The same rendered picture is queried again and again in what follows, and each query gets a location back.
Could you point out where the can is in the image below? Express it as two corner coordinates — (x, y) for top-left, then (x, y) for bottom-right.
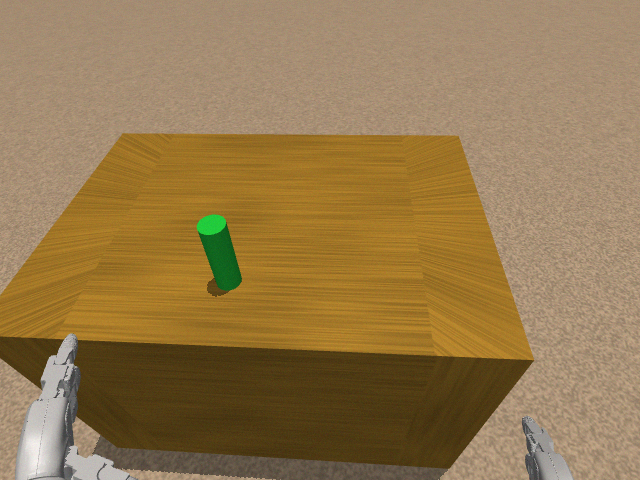
(197, 215), (242, 291)

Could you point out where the right robot hand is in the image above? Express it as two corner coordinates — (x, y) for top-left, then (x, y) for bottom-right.
(522, 416), (574, 480)

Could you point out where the left robot hand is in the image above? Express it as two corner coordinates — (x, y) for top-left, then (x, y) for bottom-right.
(15, 333), (139, 480)

